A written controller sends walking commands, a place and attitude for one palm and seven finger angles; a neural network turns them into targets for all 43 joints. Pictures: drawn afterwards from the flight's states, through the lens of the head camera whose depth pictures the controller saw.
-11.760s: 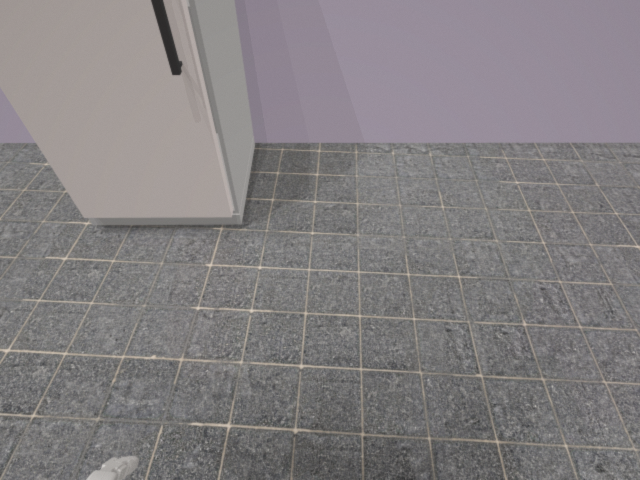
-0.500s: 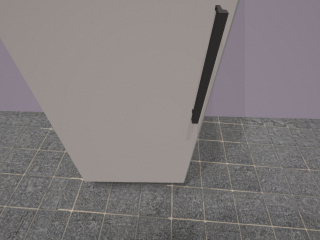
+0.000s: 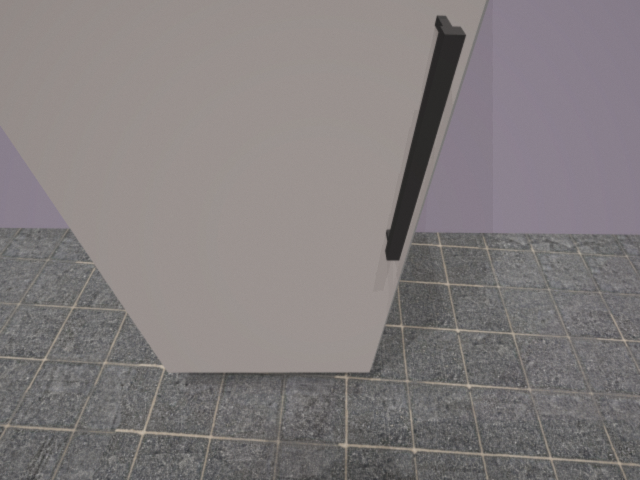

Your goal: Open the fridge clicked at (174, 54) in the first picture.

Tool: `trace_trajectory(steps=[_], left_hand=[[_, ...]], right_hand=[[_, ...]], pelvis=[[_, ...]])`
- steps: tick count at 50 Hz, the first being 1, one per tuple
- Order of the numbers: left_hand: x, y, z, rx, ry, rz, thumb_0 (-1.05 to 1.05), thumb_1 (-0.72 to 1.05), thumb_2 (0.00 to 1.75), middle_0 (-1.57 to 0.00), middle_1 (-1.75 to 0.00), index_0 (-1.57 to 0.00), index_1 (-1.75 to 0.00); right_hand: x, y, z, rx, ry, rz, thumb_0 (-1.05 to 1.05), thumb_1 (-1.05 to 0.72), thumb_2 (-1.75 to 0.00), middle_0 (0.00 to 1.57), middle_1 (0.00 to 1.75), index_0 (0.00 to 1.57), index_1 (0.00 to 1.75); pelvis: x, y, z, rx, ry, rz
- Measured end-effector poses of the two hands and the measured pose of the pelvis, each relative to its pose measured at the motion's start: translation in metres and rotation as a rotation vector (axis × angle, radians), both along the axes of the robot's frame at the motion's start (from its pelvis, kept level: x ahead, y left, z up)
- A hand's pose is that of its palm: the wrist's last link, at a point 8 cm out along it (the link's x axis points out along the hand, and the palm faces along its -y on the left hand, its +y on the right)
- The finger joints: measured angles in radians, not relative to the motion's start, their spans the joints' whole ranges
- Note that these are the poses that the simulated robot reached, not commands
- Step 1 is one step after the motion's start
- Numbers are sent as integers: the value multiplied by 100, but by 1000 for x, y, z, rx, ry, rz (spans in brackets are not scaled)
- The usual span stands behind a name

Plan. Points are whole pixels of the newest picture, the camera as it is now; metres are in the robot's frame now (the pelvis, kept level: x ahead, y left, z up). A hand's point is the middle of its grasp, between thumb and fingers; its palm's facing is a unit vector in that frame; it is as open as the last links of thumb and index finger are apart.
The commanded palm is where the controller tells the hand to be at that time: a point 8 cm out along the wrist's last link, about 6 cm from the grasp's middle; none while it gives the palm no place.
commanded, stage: come to a stop and stand still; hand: right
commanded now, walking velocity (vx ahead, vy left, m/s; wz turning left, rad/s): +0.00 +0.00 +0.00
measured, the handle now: (412, 163) +0.51 -0.09 +0.14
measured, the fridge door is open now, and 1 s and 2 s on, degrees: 0 0 0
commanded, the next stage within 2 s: look again from close up in 0.24 s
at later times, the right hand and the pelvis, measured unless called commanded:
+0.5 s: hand out of the picture +0.06 -0.19 -0.17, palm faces +0.00 +0.97 -0.25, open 7.4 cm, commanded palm none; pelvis +0.02 +0.01 +0.00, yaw -1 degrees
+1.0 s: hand out of the picture +0.05 -0.17 -0.17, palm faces +0.01 +0.97 -0.23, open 7.4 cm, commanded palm none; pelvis +0.02 +0.02 +0.00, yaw -1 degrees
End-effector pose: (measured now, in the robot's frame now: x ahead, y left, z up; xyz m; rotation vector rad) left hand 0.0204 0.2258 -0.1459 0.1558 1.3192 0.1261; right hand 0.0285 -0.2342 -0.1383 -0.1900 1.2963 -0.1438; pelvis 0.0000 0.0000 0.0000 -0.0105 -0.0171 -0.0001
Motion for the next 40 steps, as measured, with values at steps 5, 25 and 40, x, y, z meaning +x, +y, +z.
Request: trace_trajectory(steps=[5, 25, 40], left_hand=[[19, 8, 2, 15, -24, -14, 0, 91, 90, -20, -30, -20, -30], [35, 33, 7, 52, -5, -41, 0, 91, 90, -20, -30, -20, -30], [31, 35, 6, 43, 8, -39, 0, 91, 90, -20, -30, -20, -30]], right_hand=[[11, -2, 2, -10, -15, -1, 1, -91, -90, 20, 30, 20, 30], [22, -3, 5, -29, -3, -4, 1, -91, -90, 20, 30, 20, 30], [19, 6, 5, -23, -2, -11, 1, -91, -90, 20, 30, 20, 30]], pelvis=[[7, 2, 0, 0, -2, -3], [18, 13, 3, 0, 1, -11], [19, 20, 3, -1, -4, -14]])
